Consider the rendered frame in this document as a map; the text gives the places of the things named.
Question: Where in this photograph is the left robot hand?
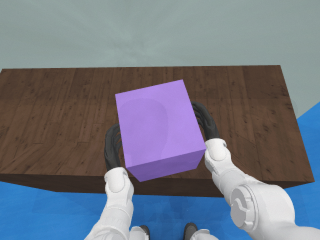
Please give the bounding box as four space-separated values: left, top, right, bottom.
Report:
104 123 123 171

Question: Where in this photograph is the robot right shin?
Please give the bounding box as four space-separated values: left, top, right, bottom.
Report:
190 229 210 240

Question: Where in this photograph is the right robot forearm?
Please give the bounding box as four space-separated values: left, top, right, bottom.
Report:
205 138 295 220

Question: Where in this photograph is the carton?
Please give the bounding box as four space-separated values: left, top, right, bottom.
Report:
115 79 207 182

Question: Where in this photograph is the pedestal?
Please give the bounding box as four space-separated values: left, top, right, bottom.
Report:
0 65 315 198

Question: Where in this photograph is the left robot forearm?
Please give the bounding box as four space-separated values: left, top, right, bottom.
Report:
84 167 134 240

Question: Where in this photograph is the right robot hand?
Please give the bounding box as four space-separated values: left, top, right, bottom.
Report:
191 101 220 141

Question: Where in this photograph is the robot left foot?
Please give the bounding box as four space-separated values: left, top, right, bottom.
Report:
139 225 150 240

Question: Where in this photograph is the robot right upper arm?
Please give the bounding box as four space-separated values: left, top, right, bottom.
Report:
230 184 320 240

